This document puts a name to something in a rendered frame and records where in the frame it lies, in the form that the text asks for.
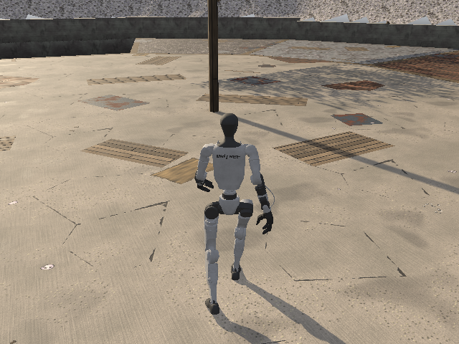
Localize robot thigh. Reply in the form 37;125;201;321
234;199;253;240
204;201;219;264

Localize robot right upper arm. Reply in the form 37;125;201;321
244;144;262;185

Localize robot left upper arm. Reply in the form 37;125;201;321
196;143;214;181

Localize robot left forearm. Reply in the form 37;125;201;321
194;169;204;186

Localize left robot hand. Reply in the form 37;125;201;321
197;179;214;192

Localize right robot thigh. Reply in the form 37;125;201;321
234;199;253;240

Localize right robot hand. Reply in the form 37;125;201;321
256;211;273;234

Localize robot right forearm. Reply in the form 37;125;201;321
255;174;271;213

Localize left robot thigh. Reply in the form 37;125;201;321
204;201;219;264

